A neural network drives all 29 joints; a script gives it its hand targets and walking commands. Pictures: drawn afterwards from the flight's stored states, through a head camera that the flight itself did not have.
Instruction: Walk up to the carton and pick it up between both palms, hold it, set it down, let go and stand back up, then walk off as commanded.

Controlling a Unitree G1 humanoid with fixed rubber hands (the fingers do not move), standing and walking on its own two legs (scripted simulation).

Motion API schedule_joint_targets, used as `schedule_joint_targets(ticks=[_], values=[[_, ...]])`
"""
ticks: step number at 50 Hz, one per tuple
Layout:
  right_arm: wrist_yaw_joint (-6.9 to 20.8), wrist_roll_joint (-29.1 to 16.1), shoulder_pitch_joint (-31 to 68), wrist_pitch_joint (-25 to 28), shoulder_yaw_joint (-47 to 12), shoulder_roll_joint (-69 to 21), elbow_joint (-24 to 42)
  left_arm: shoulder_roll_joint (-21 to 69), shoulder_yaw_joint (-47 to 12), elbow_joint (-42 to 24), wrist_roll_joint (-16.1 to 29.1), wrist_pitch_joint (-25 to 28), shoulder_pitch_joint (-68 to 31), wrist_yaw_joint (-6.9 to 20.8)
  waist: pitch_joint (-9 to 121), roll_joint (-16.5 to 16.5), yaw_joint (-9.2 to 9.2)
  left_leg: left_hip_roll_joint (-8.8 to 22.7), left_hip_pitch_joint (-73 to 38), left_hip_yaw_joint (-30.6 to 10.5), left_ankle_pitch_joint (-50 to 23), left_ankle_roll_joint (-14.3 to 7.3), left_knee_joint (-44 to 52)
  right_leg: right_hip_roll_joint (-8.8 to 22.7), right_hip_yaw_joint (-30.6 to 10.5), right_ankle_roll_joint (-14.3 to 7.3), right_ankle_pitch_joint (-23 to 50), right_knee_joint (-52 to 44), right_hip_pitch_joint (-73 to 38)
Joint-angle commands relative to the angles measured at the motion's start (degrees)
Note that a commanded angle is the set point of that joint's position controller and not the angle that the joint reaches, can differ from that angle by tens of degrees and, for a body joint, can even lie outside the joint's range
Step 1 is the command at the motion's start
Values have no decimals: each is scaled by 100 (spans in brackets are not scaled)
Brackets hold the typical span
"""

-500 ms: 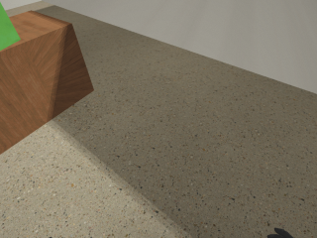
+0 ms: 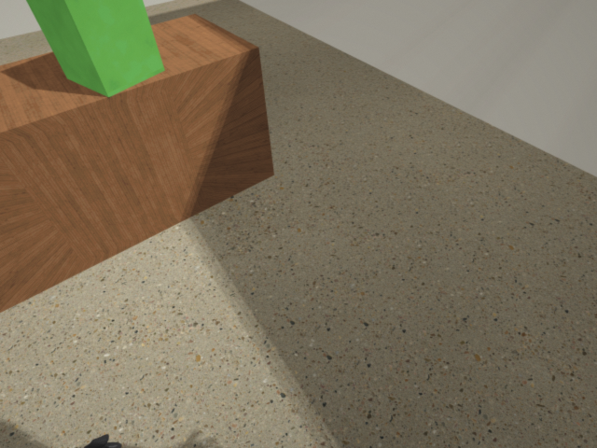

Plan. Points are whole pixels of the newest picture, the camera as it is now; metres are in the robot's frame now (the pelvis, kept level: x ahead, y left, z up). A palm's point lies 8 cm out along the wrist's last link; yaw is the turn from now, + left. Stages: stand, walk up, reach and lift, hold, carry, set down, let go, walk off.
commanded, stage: walk up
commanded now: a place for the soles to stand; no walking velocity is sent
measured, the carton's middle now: (98, 31) +1.41 +0.70 +0.05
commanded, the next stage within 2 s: none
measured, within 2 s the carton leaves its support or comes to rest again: neither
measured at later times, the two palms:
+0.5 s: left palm (71, 411) +0.23 +0.37 -0.09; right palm (470, 343) +0.33 -0.26 -0.12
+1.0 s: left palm (56, 383) +0.28 +0.42 -0.11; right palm (395, 249) +0.52 -0.17 -0.10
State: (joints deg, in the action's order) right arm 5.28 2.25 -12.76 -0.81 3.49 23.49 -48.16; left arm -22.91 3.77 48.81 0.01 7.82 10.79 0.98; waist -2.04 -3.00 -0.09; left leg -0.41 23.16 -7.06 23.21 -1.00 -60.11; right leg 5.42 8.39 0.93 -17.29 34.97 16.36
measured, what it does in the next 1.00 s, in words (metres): walks ahead, turning left: left foot, then right foot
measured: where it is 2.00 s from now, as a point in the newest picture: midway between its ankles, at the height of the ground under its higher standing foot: (256, 371)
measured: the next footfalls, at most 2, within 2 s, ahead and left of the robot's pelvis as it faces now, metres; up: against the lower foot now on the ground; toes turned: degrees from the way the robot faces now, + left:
left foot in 0.16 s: +0.13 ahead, +0.18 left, +0.00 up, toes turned +6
right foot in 0.44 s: +0.30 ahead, -0.09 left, +0.00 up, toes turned +11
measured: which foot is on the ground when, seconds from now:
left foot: up 0.00-0.14, down 0.16-0.46, up 0.48-0.72, down 0.74-1.00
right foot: down 0.00-0.16, up 0.18-0.42, down 0.44-0.74, up 0.76-1.00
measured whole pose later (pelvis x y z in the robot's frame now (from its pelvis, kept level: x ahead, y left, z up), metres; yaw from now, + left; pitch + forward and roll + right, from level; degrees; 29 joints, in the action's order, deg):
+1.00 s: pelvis +0.32 +0.09 -0.01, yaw +27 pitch +0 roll +1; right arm 1.5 1.5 -14.0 5.1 3.5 23.8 -50.9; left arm -23.6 3.3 48.7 0.0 3.4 11.2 1.9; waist -2.5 1.6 -1.6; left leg -1.1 21.4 -7.2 21.4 0.8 -42.0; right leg 4.5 0.4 -0.9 -27.9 49.1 27.3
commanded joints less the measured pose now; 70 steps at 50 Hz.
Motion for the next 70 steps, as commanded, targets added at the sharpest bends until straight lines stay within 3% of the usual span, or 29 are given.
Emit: schedule_joint_targets(ticks=[1, 5, 7, 8, 9, 11, 15, 18, 21, 23, 24, 26, 34, 36, 37, 38, 39, 41, 43, 48, 50, 52, 53, 55, 61, 65, 66, 67, 70], values=[[135, -152, 870, 281, 325, 1127, 651, -1926, 615, -273, -193, 32, 355, -25, -94, 1132, 410, 756, 1753, 614, -28, 203, 813, 1809, -1318, -1387, -677, -2317, -1565], [123, -153, 850, 383, 345, 1019, 600, -2233, 625, -249, -135, -56, -25, 74, 17, 1278, 275, 610, 767, 951, -355, 66, 2305, 1652, -278, -1115, -45, -1582, -1131], [-7, -11, -426, 417, 538, 1166, 209, -1908, 463, -300, -132, -162, -358, 111, 548, 676, -405, -1, -841, 1550, -982, 3, 2984, 1389, 349, -787, 1159, -33, -569], [-104, 104, -1128, 469, 664, 1659, -119, -1558, 369, -402, -62, -187, -174, 93, 1315, -482, -668, -52, -2236, 538, -231, -191, 3620, 858, 661, -571, 1272, 2156, 166], [-266, -17, -1175, 516, 877, 2455, 123, -1059, 221, -726, -8, -139, -228, 150, 1205, -2231, -601, 1204, -3277, -2602, -477, -946, 4089, -74, 528, -94, -597, 3580, 2225], [-394, -336, -1348, 554, 734, 2054, -12, -1492, 306, -722, -10, -39, -1084, 119, 838, -416, -707, 1648, -3845, -2942, -3369, -1690, 3493, -85, -656, -114, -1106, 3507, 3260], [-531, -300, -1042, 583, 511, 1597, 213, -1337, 290, -778, -31, -6, -1039, 126, 730, -278, -628, 1247, -3486, -2039, -4616, -1537, 2928, 58, -1059, -131, -1201, 2368, 2928], [-522, -303, -675, 593, 479, 1652, 348, -1428, 337, -835, -88, -2, -980, 135, 385, -114, -516, 1503, -2352, -2225, -3777, -1559, 2997, -3, -1000, -102, -1673, 1274, 2330], [-444, -277, 270, 552, 294, 1476, 513, -1396, 461, -385, -120, 129, 317, 116, 366, 183, 449, 595, 603, -986, -3132, -874, 1759, -118, -908, -498, 229, -786, -1001], [-418, -255, 396, 594, 17, 640, 777, -2409, 764, -161, -88, 82, 1751, -10, 1267, 2144, 1007, -633, 2722, 80, 840, -202, -565, 1993, -3769, -865, -987, -1862, -3240], [-455, -208, 429, 551, 170, 1198, 609, -2448, 716, -382, -61, 76, 1255, -20, 890, 1445, 758, -204, 2924, -259, 646, -102, -1186, 2461, -4411, -1096, -1635, -2224, -2609], [-391, -226, 593, 578, 238, 1391, 354, -1996, 564, -451, -84, 64, 736, -21, 373, 858, 501, 334, 2681, -158, -20, -12, -1117, 2011, -3156, -1265, -543, -1874, -2152], [-211, -219, 683, 636, 212, 970, 354, -2143, 499, -401, -93, -124, 267, 61, 114, 1588, 375, 357, 1059, 950, -152, 11, 2127, 1529, -966, -1274, 2149, -974, -1581], [-305, -138, -911, 694, 443, 1301, -141, -1779, 340, -577, -20, -289, -216, 93, 999, 617, -444, -172, -1266, 1110, -1173, -43, 3345, 931, -117, -760, 2204, 961, -786], [-400, -34, -1533, 730, 621, 1722, -380, -1271, 186, -711, -33, -292, 55, 86, 1366, -742, -686, 46, -2465, 262, -1006, -251, 3132, 623, 38, -466, 1687, 2468, 332], [-488, -62, -1630, 803, 720, 2414, -211, -944, 142, -904, -27, -246, -95, 122, 1153, -1964, -650, 1616, -2982, -3386, -799, -1026, 4063, -384, -230, -121, -1024, 3474, 2214], [-525, -241, -1451, 825, 702, 2465, -213, -1456, 237, -839, -8, -251, -742, 82, 847, -824, -788, 1871, -3339, -4170, -993, -1724, 4144, -371, -761, -157, -1452, 3540, 3060], [-601, -292, -1284, 804, 535, 1915, -96, -1465, 215, -668, -11, -189, -810, 60, 591, -156, -642, 1593, -3246, -2814, -2731, -1591, 3208, -27, -1075, -372, -1003, 3364, 3263], [-611, -256, -1127, 769, 433, 1602, -59, -1337, 284, -534, -77, -178, -527, 82, 323, -614, -404, 1300, -2564, -2034, -4127, -1513, 2967, 5, -1100, -267, -1196, 2686, 2768], [-558, -191, -312, 720, 395, 1760, 127, -1431, 425, -531, -90, -190, -266, 160, 441, -433, -172, 1212, -1118, -1658, -1728, -1403, 2942, -152, -713, -295, -1206, 858, 1331], [-524, -244, 177, 659, 261, 1468, 221, -1385, 513, -75, -105, -107, 891, 116, 634, 469, 582, 720, 538, -919, -1481, -872, 1808, -383, -632, -477, -244, -612, -1032], [-543, -225, 400, 657, 43, 768, 464, -2563, 801, -69, -140, -83, 1647, -1, 798, 2712, 1048, -786, 2958, 174, 1016, -131, -896, 1863, -4276, -638, -2465, -2377, -2468], [-598, -180, 392, 608, 149, 1349, 311, -2381, 733, -155, -93, -105, 1149, 17, 498, 1544, 748, -376, 3182, -312, 581, -69, -1322, 2158, -4968, -793, -3584, -2657, -2370], [-515, -214, 315, 639, 187, 1414, 66, -1896, 598, -171, -47, -142, 698, 10, -265, 852, 390, 26, 2821, -243, -271, -45, -775, 1517, -3224, -719, -2139, -2113, -1704], [-318, -171, 639, 676, 208, 1245, 270, -1916, 486, -158, -116, -221, 406, 74, -512, 1131, 466, 366, 1690, 700, 161, 138, 1247, 1351, -1890, -1551, -51, -1795, -1141], [-438, -130, -807, 873, 378, 1106, -211, -1440, 291, -208, -21, -388, 136, 131, 849, 667, -151, -144, -1323, 1170, -1419, -62, 3602, 731, -552, -782, 2537, 664, -880], [-538, -11, -1501, 879, 517, 1577, -412, -1029, 201, -396, 8, -386, 188, 132, 1506, -306, -515, 226, -2589, 225, -1415, -306, 3479, 517, -496, -501, 1912, 2161, 16], [-609, 27, -1789, 900, 660, 2236, -340, -797, 183, -563, -24, -389, 153, 164, 1438, -1734, -570, 1644, -3298, -2890, -885, -970, 3963, -457, -524, -184, -844, 2931, 1965], [-666, -231, -1243, 861, 527, 2027, -120, -1440, 277, -421, -28, -416, -687, 87, 287, -50, -517, 1871, -2888, -3015, -2233, -1568, 3686, -120, -1283, -365, -1110, 3393, 3091]])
